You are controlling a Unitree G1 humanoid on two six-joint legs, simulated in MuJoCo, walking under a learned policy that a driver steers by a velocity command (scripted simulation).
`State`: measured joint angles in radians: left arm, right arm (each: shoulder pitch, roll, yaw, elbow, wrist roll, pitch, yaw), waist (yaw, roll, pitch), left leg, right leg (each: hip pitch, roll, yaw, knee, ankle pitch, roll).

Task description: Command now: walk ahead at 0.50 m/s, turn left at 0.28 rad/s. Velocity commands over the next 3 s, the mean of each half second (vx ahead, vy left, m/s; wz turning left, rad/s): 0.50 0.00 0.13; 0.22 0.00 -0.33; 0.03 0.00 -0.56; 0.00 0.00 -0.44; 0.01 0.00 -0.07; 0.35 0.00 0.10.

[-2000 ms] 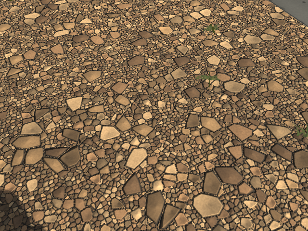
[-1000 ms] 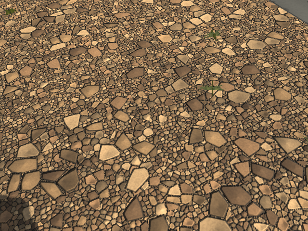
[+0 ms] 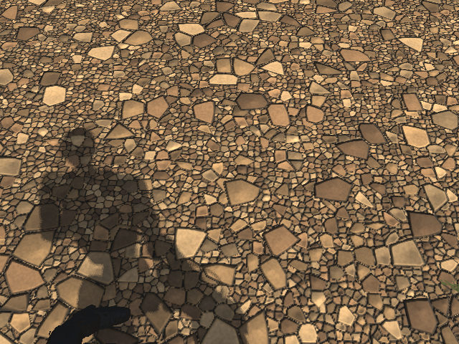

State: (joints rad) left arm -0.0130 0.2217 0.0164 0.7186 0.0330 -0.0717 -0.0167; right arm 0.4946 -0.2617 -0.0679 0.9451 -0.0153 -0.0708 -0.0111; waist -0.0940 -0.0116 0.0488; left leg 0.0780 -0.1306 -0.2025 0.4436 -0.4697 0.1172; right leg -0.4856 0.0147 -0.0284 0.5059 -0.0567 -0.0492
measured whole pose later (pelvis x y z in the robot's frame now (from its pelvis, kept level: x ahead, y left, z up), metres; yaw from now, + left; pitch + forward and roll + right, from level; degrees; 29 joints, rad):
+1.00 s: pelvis +0.40 +0.03 +0.02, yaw -11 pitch +0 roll +1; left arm 0.18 0.21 0.05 0.80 0.03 0.04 -0.03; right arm 0.26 -0.22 -0.04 0.87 -0.02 -0.03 -0.03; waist -0.02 -0.01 0.07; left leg -0.15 0.03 0.30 0.47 -0.32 0.06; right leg -0.44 -0.03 -0.09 0.71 -0.27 -0.05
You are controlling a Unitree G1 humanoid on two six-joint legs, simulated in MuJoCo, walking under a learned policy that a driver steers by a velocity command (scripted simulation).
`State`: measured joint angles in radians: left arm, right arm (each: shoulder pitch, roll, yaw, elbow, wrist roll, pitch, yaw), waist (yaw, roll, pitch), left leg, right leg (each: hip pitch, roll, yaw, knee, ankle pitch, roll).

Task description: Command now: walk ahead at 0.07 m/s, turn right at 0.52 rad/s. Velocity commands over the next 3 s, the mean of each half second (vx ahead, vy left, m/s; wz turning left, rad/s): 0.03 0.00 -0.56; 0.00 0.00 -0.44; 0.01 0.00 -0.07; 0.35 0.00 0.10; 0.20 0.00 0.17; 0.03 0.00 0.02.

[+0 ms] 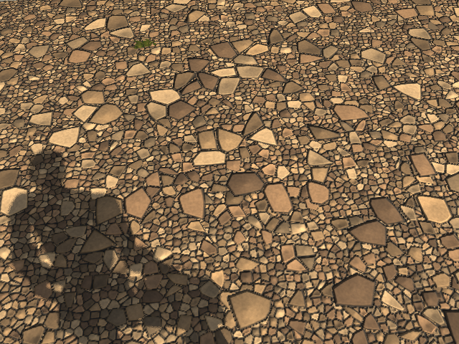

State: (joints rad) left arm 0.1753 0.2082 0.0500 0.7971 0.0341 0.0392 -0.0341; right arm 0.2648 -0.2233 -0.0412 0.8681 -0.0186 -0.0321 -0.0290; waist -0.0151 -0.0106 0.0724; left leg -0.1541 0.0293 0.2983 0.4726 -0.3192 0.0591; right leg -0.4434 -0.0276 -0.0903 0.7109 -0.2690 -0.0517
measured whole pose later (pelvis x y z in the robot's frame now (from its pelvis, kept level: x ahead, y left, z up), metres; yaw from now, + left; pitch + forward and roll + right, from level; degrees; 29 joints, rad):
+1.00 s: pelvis -0.01 +0.01 +0.00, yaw -30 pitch +0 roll +0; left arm 0.16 0.24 0.03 0.72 0.02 0.04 -0.01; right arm 0.25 -0.28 -0.05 0.75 -0.01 0.04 -0.01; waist -0.03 0.04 0.05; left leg -0.28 0.05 0.08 0.62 -0.41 0.00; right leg -0.19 0.06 0.01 0.48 -0.27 -0.04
